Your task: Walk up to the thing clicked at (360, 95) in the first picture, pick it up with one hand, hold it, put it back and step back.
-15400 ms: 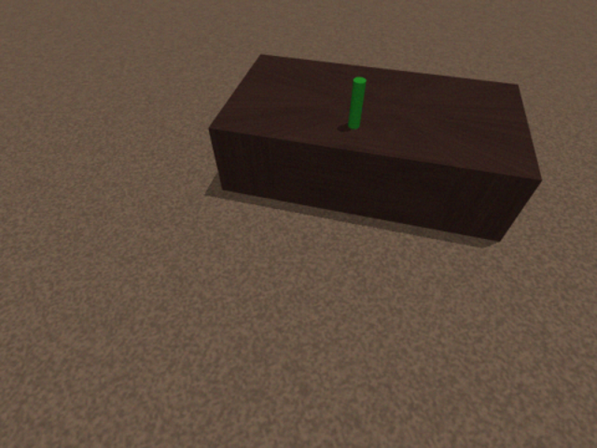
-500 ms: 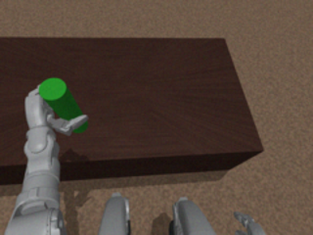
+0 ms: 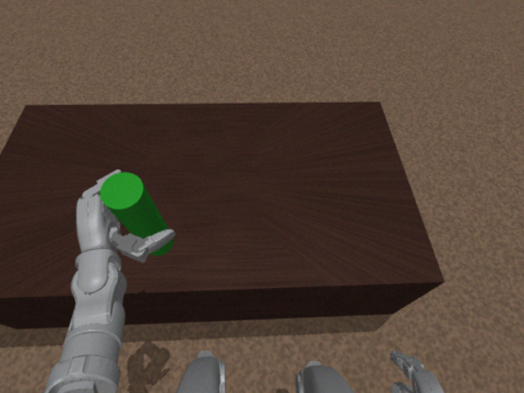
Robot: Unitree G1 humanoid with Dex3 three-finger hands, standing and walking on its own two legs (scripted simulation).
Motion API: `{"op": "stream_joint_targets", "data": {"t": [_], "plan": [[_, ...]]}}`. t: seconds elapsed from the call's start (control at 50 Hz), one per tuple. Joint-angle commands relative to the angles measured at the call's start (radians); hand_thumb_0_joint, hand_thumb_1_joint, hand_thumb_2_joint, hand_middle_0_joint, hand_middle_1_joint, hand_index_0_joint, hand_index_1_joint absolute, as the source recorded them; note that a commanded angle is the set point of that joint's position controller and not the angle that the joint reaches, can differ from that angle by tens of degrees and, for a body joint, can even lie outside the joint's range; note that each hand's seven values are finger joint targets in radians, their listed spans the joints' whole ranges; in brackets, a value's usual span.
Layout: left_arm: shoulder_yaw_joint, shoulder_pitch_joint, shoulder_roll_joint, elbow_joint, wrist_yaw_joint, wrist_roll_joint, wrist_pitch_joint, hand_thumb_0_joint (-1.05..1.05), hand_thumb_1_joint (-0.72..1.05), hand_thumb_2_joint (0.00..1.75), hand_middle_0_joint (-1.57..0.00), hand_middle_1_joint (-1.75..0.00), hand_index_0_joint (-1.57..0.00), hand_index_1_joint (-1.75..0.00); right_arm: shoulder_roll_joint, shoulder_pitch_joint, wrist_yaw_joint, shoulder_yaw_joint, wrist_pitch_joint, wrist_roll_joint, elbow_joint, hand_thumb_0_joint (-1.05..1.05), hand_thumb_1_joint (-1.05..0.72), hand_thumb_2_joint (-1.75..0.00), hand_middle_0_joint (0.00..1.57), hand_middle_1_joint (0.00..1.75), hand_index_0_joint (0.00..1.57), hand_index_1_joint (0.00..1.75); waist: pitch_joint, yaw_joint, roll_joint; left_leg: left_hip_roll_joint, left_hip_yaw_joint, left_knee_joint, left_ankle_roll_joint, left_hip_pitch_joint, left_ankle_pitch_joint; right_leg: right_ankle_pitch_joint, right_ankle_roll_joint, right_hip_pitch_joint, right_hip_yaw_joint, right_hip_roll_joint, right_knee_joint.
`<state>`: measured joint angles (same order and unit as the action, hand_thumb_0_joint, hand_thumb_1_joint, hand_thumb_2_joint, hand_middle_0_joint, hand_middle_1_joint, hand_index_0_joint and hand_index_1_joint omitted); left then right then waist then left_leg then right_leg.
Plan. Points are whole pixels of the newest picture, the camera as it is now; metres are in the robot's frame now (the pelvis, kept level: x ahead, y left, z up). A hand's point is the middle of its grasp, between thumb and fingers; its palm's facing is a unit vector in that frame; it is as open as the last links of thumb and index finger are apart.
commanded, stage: lift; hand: left
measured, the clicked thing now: (144, 221) +0.35 +0.18 +0.05
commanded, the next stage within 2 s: hold in 0.32 s
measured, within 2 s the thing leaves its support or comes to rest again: neither
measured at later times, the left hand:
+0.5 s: hand (142, 210) +0.36 +0.18 +0.06, palm faces +0.20 -0.98 -0.01, open 8.9 cm
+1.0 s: hand (140, 212) +0.35 +0.17 +0.08, palm faces +0.21 -0.98 -0.01, open 8.9 cm
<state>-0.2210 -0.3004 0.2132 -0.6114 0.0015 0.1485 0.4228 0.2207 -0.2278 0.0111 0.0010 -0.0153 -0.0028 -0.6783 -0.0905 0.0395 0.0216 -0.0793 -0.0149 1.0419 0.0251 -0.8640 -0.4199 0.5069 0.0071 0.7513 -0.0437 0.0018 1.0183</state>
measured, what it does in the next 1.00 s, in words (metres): stands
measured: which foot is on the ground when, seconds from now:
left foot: down 0.00-1.00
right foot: down 0.00-1.00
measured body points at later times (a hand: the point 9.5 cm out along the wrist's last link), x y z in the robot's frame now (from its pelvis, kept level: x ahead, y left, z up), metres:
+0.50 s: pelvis +0.01 +0.00 +0.02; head +0.07 +0.00 +0.47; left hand +0.35 +0.23 +0.07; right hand +0.13 -0.25 -0.09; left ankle +0.05 +0.13 -0.67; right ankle +0.00 -0.13 -0.67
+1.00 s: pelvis +0.01 +0.00 +0.03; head +0.06 +0.00 +0.48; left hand +0.33 +0.22 +0.08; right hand +0.14 -0.25 -0.08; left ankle +0.05 +0.13 -0.67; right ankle +0.00 -0.13 -0.67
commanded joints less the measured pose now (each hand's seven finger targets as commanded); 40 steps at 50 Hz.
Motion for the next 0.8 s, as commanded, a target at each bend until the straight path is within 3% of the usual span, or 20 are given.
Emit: {"op": "stream_joint_targets", "data": {"t": [0.0,0.04,0.08,0.12,0.16,0.22,0.24,0.3,0.32,0.34,0.42,0.46,0.52,0.54,0.56,0.64,0.66,0.72,0.76,0.78], "plan": [[-0.025,-0.293,0.146,0.274,-0.013,0.012,0.081,0.00,0.04,1.35,-1.41,-1.57,-1.45,-1.56,0.143,-0.026,0.012,0.051,0.029,-0.007,0.103,0.00,-0.91,-0.90,0.20,0.30,0.20,0.30,-0.355,0.006,0.050,0.037,-0.005,-0.136,-0.033,0.357,0.245,-0.331,-0.015,-0.098,0.011,0.021,-0.174],[-0.038,-0.270,0.148,0.266,-0.018,0.013,0.075,0.00,0.05,1.35,-1.41,-1.56,-1.44,-1.55,0.142,-0.015,0.014,0.053,0.027,-0.005,0.114,0.00,-0.91,-0.90,0.20,0.30,0.20,0.30,-0.326,0.001,0.000,0.041,-0.002,-0.151,-0.036,0.326,0.227,-0.329,-0.009,-0.136,0.015,0.020,-0.192],[-0.017,-0.270,0.119,0.276,-0.017,0.017,0.078,0.00,0.05,1.36,-1.40,-1.57,-1.44,-1.56,0.141,-0.014,0.010,0.052,0.027,-0.007,0.116,0.00,-0.91,-0.90,0.20,0.30,0.20,0.30,-0.343,0.002,0.017,0.040,-0.002,-0.155,-0.034,0.354,0.241,-0.333,-0.011,-0.138,0.013,0.021,-0.193],[-0.035,-0.290,0.160,0.313,-0.022,0.008,0.080,0.00,0.07,1.35,-1.40,-1.56,-1.44,-1.55,0.142,-0.009,0.013,0.052,0.023,-0.005,0.120,0.00,-0.91,-0.90,0.20,0.30,0.20,0.30,-0.328,-0.003,0.026,0.044,0.005,-0.167,-0.035,0.361,0.234,-0.333,-0.007,-0.153,0.020,0.018,-0.209],[-0.028,-0.280,0.155,0.349,-0.030,0.007,0.079,0.00,0.07,1.36,-1.41,-1.57,-1.45,-1.56,0.133,-0.011,0.015,0.048,0.024,-0.007,0.120,0.00,-0.91,-0.90,0.20,0.30,0.20,0.30,-0.325,-0.003,0.023,0.047,0.010,-0.176,-0.034,0.359,0.222,-0.329,-0.004,-0.179,0.030,0.013,-0.224],[0.000,-0.226,0.094,0.292,-0.025,0.018,0.069,0.00,0.04,1.35,-1.40,-1.56,-1.44,-1.56,0.137,0.000,0.013,0.051,0.027,-0.005,0.125,0.00,-0.92,-0.90,0.20,0.30,0.20,0.30,-0.304,0.005,-0.008,0.045,0.008,-0.186,-0.036,0.360,0.226,-0.334,-0.002,-0.182,0.028,0.016,-0.234],[-0.019,-0.258,0.132,0.344,-0.028,0.016,0.074,0.00,0.02,1.35,-1.40,-1.56,-1.43,-1.56,0.144,0.004,0.015,0.054,0.028,-0.003,0.127,0.00,-0.92,-0.90,0.20,0.30,0.20,0.30,-0.312,-0.002,0.013,0.045,0.010,-0.193,-0.034,0.387,0.234,-0.338,-0.005,-0.185,0.027,0.016,-0.235],[-0.019,-0.234,0.138,0.349,-0.028,0.012,0.077,0.00,0.03,1.35,-1.41,-1.57,-1.45,-1.56,0.142,0.000,0.012,0.054,0.029,-0.003,0.124,0.00,-0.92,-0.90,0.20,0.30,0.20,0.30,-0.314,-0.007,0.017,0.047,0.009,-0.202,-0.034,0.406,0.258,-0.358,-0.006,-0.204,0.024,0.017,-0.238],[0.000,-0.195,0.103,0.289,-0.025,0.012,0.070,0.00,0.03,1.36,-1.42,-1.58,-1.45,-1.57,0.136,0.007,0.012,0.051,0.027,-0.005,0.131,0.00,-0.92,-0.90,0.20,0.30,0.20,0.30,-0.286,0.000,-0.006,0.048,0.012,-0.199,-0.038,0.391,0.253,-0.358,-0.001,-0.206,0.026,0.016,-0.251],[-0.009,-0.239,0.125,0.365,-0.031,0.012,0.078,0.00,0.03,1.37,-1.41,-1.58,-1.44,-1.57,0.138,-0.002,0.013,0.054,0.029,-0.005,0.129,0.00,-0.92,-0.90,0.20,0.30,0.20,0.30,-0.318,-0.005,0.006,0.048,0.015,-0.201,-0.037,0.401,0.263,-0.372,0.001,-0.224,0.038,0.011,-0.256],[0.012,-0.189,0.090,0.314,-0.035,0.013,0.068,0.00,0.00,1.35,-1.41,-1.57,-1.43,-1.58,0.141,0.011,0.011,0.054,0.031,-0.003,0.126,0.00,-0.92,-0.90,0.20,0.30,0.20,0.30,-0.284,0.001,0.006,0.045,0.012,-0.217,-0.036,0.435,0.281,-0.378,-0.003,-0.209,0.023,0.019,-0.258],[-0.005,-0.245,0.118,0.372,-0.044,0.007,0.077,0.00,-0.02,1.34,-1.39,-1.56,-1.42,-1.56,0.143,0.005,0.008,0.059,0.031,-0.005,0.121,0.00,-0.92,-0.90,0.20,0.30,0.20,0.30,-0.291,-0.006,0.031,0.043,0.008,-0.227,-0.032,0.444,0.285,-0.370,-0.009,-0.209,0.018,0.019,-0.257],[-0.005,-0.226,0.122,0.391,-0.048,0.005,0.079,0.00,-0.03,1.34,-1.39,-1.56,-1.42,-1.56,0.138,0.005,0.009,0.056,0.028,-0.007,0.120,0.00,-0.92,-0.90,0.20,0.30,0.20,0.30,-0.310,-0.011,0.024,0.044,0.010,-0.232,-0.032,0.465,0.293,-0.378,-0.006,-0.229,0.018,0.019,-0.266],[0.016,-0.184,0.085,0.332,-0.046,0.006,0.070,0.00,-0.01,1.33,-1.39,-1.56,-1.42,-1.56,0.137,0.005,0.009,0.054,0.028,-0.005,0.124,0.00,-0.92,-0.90,0.20,0.30,0.20,0.30,-0.280,0.002,-0.004,0.045,0.010,-0.234,-0.034,0.454,0.291,-0.382,-0.004,-0.230,0.018,0.018,-0.270],[0.008,-0.193,0.097,0.376,-0.047,0.010,0.072,0.00,-0.03,1.33,-1.39,-1.56,-1.41,-1.56,0.135,0.007,0.009,0.053,0.029,-0.005,0.124,0.00,-0.92,-0.90,0.20,0.30,0.20,0.30,-0.277,-0.012,0.007,0.046,0.014,-0.239,-0.033,0.446,0.288,-0.384,-0.003,-0.248,0.020,0.017,-0.272],[0.021,-0.184,0.082,0.338,-0.045,0.005,0.066,0.00,-0.02,1.33,-1.39,-1.56,-1.41,-1.56,0.141,0.012,0.006,0.056,0.030,-0.005,0.126,0.00,-0.92,-0.90,0.20,0.30,0.20,0.30,-0.284,-0.001,-0.005,0.046,0.018,-0.238,-0.038,0.457,0.314,-0.414,0.001,-0.256,0.024,0.016,-0.281],[0.009,-0.232,0.115,0.416,-0.047,0.003,0.074,0.00,-0.02,1.34,-1.39,-1.57,-1.42,-1.57,0.135,0.015,0.007,0.055,0.029,-0.005,0.126,0.00,-0.91,-0.90,0.20,0.30,0.20,0.30,-0.292,-0.010,0.025,0.050,0.021,-0.240,-0.035,0.460,0.314,-0.417,0.000,-0.267,0.027,0.013,-0.282],[0.036,-0.128,0.048,0.299,-0.046,0.007,0.054,0.00,-0.01,1.35,-1.41,-1.58,-1.43,-1.58,0.134,0.017,0.005,0.055,0.030,-0.007,0.127,0.00,-0.92,-0.90,0.20,0.30,0.20,0.30,-0.260,-0.001,-0.020,0.047,0.017,-0.245,-0.037,0.462,0.315,-0.409,0.000,-0.261,0.019,0.018,-0.291],[-0.005,-0.209,0.106,0.394,-0.053,0.008,0.068,0.00,-0.02,1.35,-1.40,-1.58,-1.43,-1.58,0.139,0.025,0.007,0.059,0.035,-0.002,0.133,0.00,-0.92,-0.90,0.20,0.30,0.20,0.30,-0.275,-0.018,0.002,0.050,0.022,-0.253,-0.035,0.464,0.302,-0.406,0.002,-0.278,0.026,0.012,-0.299],[0.009,-0.191,0.089,0.374,-0.053,0.006,0.070,0.00,-0.03,1.35,-1.41,-1.59,-1.44,-1.59,0.134,0.025,0.006,0.054,0.032,-0.005,0.133,0.00,-0.92,-0.90,0.20,0.30,0.20,0.30,-0.262,-0.006,0.001,0.049,0.018,-0.259,-0.034,0.469,0.292,-0.390,-0.001,-0.273,0.021,0.016,-0.297]]}}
